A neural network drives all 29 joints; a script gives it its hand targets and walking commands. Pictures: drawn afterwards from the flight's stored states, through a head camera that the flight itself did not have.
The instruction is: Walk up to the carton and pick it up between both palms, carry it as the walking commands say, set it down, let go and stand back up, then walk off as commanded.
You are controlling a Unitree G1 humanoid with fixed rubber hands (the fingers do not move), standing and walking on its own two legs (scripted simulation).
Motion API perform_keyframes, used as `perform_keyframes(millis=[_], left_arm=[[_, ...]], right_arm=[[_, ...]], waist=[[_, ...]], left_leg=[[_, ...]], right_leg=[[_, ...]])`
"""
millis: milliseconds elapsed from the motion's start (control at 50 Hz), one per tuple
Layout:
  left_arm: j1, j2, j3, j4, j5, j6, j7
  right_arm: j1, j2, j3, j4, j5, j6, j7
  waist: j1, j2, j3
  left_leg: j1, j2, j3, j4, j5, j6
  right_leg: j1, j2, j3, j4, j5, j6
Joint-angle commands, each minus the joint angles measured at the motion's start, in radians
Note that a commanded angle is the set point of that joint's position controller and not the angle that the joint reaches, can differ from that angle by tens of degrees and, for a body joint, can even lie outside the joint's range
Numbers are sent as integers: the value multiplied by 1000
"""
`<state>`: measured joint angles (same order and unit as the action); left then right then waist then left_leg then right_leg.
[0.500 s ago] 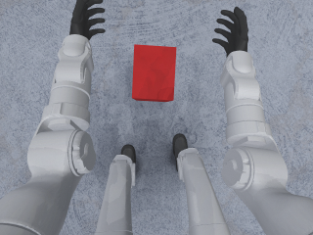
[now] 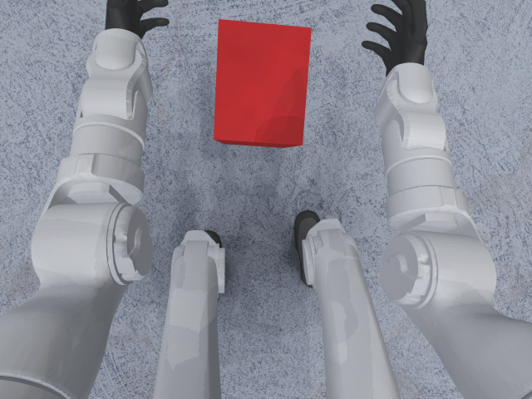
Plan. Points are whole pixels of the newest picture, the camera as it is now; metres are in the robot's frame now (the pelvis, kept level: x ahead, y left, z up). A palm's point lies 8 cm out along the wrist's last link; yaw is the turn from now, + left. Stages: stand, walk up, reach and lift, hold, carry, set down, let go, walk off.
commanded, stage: reach and lift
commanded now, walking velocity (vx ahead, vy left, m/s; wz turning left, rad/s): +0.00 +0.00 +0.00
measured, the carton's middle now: (258, 98) +0.50 -0.01 -0.42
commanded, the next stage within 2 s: none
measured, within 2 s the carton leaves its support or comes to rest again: neither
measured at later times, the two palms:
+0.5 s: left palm (167, 65) +0.54 +0.14 -0.28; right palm (354, 85) +0.50 -0.17 -0.28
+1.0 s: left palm (174, 76) +0.53 +0.14 -0.35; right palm (340, 92) +0.50 -0.16 -0.35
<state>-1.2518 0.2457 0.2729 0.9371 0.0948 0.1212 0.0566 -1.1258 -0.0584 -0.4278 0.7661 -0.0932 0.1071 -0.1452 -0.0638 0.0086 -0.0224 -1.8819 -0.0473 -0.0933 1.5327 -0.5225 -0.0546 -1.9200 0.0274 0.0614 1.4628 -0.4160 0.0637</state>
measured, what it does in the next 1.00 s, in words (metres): lowers itself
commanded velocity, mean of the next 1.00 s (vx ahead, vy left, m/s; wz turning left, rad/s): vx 0.00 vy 0.00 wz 0.00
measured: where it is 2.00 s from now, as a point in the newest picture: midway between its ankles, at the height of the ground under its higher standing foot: (260, 272)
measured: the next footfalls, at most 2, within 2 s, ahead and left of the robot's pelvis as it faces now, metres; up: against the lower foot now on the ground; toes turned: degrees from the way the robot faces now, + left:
none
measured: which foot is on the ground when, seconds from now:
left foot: down 0.00-1.00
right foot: down 0.00-1.00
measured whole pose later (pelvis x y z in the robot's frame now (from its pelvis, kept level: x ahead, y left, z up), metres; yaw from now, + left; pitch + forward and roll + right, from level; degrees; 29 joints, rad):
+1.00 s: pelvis -0.03 +0.01 -0.17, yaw +0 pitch +40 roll -3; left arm -1.53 0.34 0.03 1.14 -0.11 0.08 0.11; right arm -1.43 -0.21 -0.29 1.08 0.10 0.03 -0.16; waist -0.07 -0.01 0.33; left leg -2.23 -0.10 -0.09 2.18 -0.65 -0.07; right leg -2.26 0.06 0.08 2.10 -0.54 0.12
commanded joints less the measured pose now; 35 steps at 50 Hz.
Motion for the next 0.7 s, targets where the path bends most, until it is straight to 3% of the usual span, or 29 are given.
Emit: perform_keyframes(millis=[0,300,680], left_arm=[[-289,86,-34,-120,-30,-4,20],[-443,133,-99,34,-109,-11,52],[-590,185,-198,100,-186,-69,52]], right_arm=[[-236,-95,30,-118,27,-5,-11],[-401,-164,76,64,95,-11,-26],[-556,-235,158,175,184,-78,-31]], waist=[[-13,82,-1146],[-17,68,-990],[-10,54,-968]], left_leg=[[465,-67,164,-47,376,-30],[251,-46,165,173,214,-18],[216,-22,141,423,249,-8]], right_leg=[[706,91,-161,39,410,18],[482,76,-173,268,246,20],[436,63,-156,518,290,30]])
